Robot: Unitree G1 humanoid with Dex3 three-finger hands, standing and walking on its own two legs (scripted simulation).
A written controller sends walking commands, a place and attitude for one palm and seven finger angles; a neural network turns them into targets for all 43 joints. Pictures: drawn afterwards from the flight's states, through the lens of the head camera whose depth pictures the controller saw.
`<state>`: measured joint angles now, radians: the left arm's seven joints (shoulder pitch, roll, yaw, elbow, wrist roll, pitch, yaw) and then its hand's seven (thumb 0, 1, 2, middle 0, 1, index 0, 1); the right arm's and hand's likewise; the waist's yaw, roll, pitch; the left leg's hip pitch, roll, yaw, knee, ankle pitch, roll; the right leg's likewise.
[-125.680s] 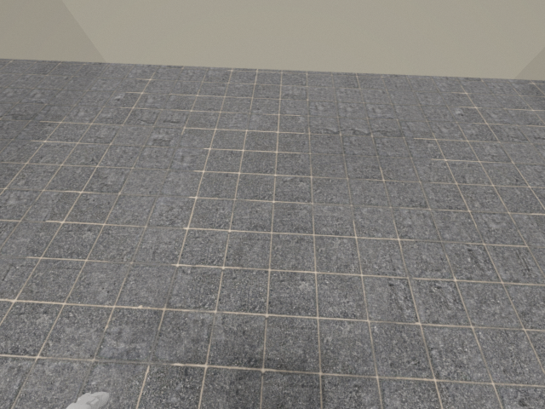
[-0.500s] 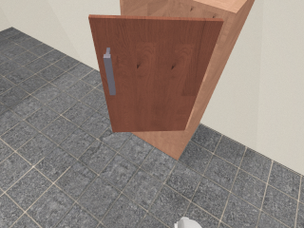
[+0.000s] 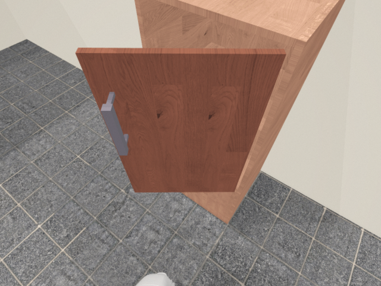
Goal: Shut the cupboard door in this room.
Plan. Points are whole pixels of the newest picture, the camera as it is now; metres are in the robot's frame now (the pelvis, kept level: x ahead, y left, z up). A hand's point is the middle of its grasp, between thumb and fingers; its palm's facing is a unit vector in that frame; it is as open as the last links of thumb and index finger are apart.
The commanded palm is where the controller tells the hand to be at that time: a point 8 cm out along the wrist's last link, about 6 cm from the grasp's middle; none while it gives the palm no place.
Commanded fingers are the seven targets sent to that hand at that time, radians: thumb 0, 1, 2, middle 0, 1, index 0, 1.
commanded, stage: come to a stop and stand still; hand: left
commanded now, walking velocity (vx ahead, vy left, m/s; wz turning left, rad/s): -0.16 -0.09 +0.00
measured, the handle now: (118, 125) +0.43 +0.21 +0.06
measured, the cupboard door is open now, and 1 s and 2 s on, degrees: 36 36 36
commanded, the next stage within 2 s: look again from close up in 0.74 s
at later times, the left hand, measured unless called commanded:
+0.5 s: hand out of the picture +0.01 +0.21 -0.18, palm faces +0.01 -0.98 -0.21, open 7.3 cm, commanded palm none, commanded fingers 0.00 0.90 0.90 -0.20 -0.30 -0.20 -0.30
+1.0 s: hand out of the picture -0.05 +0.18 -0.19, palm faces +0.00 -0.99 -0.16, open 7.3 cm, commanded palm none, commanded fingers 0.00 0.90 0.90 -0.20 -0.30 -0.20 -0.30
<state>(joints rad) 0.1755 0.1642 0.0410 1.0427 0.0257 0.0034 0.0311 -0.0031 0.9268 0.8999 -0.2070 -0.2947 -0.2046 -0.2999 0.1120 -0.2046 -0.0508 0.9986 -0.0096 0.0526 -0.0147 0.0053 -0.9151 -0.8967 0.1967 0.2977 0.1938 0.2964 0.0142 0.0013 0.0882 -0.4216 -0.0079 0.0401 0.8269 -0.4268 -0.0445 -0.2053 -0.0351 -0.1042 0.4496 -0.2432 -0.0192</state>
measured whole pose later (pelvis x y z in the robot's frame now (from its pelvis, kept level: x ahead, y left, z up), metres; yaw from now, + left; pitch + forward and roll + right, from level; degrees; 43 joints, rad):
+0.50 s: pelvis -0.04 +0.01 +0.00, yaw +0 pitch +0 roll -2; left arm 0.20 0.23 0.05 1.02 0.02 0.06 0.01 0.00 0.91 0.90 -0.20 -0.29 -0.20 -0.30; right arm 0.22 -0.17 -0.03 1.01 -0.03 0.04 -0.02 0.01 -0.91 -0.90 0.20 0.30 0.20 0.30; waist -0.02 0.00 0.06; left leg -0.33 0.04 0.03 0.44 -0.12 0.03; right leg -0.20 -0.01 0.00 0.63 -0.42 0.02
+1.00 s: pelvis -0.04 +0.02 -0.01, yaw +0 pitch +1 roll -2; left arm 0.30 0.14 -0.01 1.10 0.02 -0.02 0.04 0.01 0.91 0.90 -0.21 -0.29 -0.20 -0.30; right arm 0.32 -0.15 0.00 1.04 -0.02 -0.01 -0.01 0.01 -0.91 -0.90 0.20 0.30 0.20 0.30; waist -0.02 0.01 0.05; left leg -0.33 0.00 0.02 0.63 -0.32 0.04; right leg -0.19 -0.04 0.01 0.54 -0.38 0.01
